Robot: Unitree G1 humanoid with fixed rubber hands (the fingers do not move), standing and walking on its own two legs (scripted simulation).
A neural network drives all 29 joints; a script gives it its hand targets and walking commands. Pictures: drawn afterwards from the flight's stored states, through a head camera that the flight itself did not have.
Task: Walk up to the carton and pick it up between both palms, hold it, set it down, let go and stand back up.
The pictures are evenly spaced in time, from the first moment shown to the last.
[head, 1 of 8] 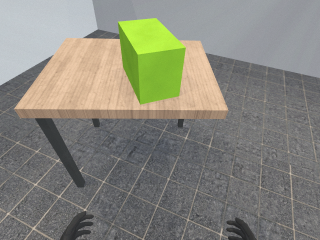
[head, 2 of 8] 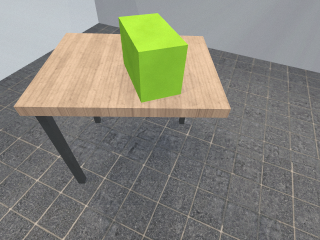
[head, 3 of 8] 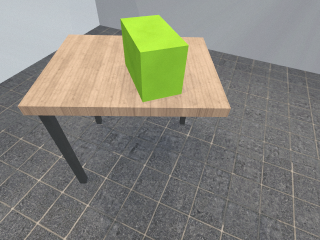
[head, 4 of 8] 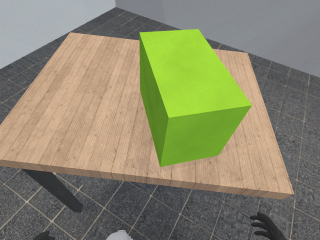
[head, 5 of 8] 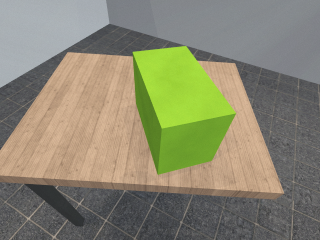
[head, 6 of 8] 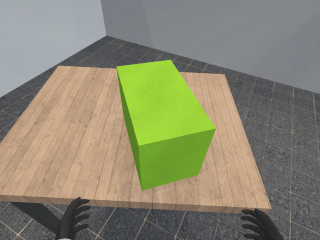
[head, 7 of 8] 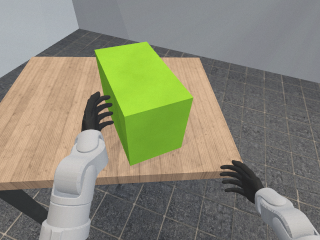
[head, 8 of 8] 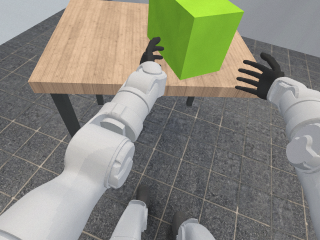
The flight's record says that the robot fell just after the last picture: yes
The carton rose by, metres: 0.00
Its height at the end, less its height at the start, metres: +0.00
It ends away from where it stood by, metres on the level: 0.01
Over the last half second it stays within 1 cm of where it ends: yes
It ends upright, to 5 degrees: yes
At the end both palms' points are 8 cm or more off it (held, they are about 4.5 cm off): yes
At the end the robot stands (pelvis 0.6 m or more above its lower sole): yes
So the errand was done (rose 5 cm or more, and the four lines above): no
